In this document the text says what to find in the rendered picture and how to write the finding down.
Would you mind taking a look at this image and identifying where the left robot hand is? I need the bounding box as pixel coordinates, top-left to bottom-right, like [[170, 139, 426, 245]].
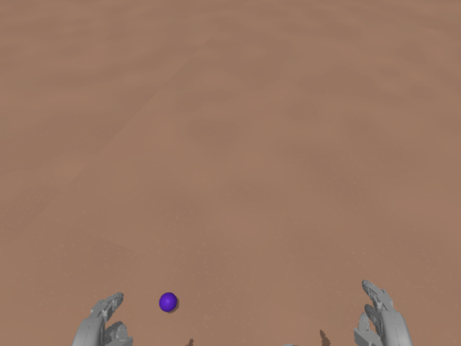
[[71, 292, 133, 346]]

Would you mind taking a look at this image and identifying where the right robot hand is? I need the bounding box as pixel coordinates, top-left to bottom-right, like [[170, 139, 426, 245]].
[[354, 280, 413, 346]]

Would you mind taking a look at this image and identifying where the ball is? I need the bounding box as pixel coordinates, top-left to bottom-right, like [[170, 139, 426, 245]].
[[159, 293, 177, 312]]

